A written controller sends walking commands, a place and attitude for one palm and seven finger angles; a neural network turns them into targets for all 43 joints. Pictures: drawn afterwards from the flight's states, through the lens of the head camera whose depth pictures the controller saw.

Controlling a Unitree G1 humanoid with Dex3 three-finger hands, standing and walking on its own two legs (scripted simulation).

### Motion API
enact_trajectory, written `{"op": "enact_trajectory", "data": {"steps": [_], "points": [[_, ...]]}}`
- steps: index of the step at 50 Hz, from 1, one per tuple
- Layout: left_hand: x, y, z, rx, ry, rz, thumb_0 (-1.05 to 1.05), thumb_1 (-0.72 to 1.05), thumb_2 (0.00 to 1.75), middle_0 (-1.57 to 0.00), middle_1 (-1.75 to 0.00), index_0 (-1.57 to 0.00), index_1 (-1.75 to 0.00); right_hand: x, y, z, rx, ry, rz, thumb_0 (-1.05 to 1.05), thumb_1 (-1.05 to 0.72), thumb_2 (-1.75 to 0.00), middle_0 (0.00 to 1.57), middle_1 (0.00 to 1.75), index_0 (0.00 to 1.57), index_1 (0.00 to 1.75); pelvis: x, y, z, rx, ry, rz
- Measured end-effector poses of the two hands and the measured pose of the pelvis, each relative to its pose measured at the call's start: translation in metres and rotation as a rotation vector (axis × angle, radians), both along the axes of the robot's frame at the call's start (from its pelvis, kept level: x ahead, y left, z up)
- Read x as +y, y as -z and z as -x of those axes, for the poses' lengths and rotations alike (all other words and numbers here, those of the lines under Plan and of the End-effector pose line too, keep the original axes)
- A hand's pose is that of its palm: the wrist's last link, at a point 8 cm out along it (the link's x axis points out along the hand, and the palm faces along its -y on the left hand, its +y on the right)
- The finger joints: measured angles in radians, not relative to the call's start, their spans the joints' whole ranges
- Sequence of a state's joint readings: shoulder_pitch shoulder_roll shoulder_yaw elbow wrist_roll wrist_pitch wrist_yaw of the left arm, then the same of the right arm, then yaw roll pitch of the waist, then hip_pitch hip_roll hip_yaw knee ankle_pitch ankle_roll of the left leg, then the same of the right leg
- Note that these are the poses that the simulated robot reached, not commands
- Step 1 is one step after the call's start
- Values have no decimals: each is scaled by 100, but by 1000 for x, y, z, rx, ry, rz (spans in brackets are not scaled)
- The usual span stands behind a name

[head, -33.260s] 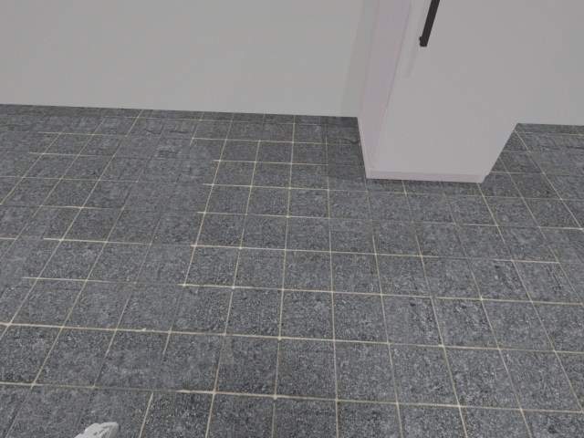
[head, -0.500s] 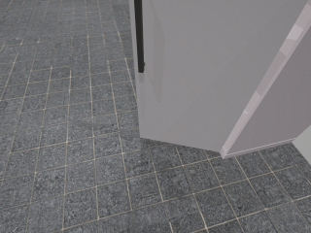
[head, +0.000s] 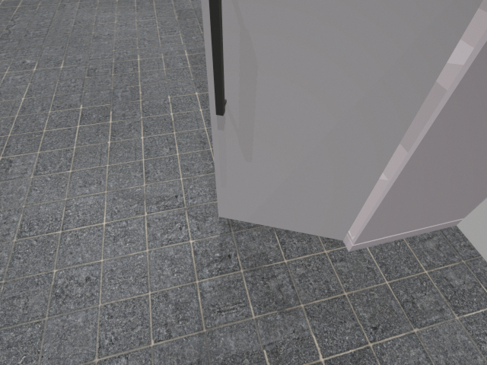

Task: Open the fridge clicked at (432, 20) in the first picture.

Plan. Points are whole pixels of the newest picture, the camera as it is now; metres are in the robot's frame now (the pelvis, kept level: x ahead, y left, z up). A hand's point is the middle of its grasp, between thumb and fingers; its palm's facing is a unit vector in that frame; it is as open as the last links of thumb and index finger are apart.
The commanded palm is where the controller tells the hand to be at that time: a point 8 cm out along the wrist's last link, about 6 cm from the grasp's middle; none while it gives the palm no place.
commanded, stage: stand and wait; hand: left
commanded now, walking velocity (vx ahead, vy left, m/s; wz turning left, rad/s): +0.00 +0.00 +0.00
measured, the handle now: (219, 45) +0.78 +0.10 +0.14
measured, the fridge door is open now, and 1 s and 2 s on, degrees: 64 64 64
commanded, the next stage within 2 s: none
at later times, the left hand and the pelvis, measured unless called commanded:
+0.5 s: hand out of the picture +0.04 +0.21 -0.17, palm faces -0.05 -0.96 -0.27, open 7.4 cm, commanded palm none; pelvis +0.00 +0.00 +0.00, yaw +0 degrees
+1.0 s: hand out of the picture +0.07 +0.24 -0.16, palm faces -0.06 -0.94 -0.33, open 7.4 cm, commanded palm none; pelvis +0.00 -0.01 +0.00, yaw +0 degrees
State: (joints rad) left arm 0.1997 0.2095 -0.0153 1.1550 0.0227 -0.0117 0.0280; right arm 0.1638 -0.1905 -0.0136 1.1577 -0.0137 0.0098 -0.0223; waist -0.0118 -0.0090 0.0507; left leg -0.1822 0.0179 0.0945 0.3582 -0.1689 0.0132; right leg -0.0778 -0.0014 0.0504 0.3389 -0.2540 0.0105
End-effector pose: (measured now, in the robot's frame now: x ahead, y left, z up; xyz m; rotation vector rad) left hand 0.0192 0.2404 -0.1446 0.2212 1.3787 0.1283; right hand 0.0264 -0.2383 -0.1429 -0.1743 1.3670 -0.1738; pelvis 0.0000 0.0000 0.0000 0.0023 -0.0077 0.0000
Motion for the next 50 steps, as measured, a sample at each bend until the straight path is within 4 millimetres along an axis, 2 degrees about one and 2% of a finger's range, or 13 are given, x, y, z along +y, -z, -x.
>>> {"op": "enact_trajectory", "data": {"steps": [10,27,36,50], "points": [[4,-3,-16,-43,13,-12,1,91,90,-20,-30,-20,-30,-7,-2,-4,-12,-4,10,0,-91,-90,20,30,20,30,-2,-1,0,-2,-1,1],[17,-8,-18,-37,19,-43,1,91,90,-20,-30,-20,-30,-23,-6,-4,-1,-11,40,1,-91,-90,20,30,20,30,-4,-1,0,-3,-2,1],[26,-11,-26,-54,28,-62,1,91,90,-20,-30,-20,-30,-36,-11,-17,-29,-22,68,1,-91,-90,20,30,20,30,-5,-2,0,-3,-2,2],[40,-19,-49,-102,53,-95,1,91,90,-20,-30,-20,-30,-52,-21,-41,-85,-41,106,1,-91,-90,20,30,20,30,-5,-3,-3,-3,1,1]]}}
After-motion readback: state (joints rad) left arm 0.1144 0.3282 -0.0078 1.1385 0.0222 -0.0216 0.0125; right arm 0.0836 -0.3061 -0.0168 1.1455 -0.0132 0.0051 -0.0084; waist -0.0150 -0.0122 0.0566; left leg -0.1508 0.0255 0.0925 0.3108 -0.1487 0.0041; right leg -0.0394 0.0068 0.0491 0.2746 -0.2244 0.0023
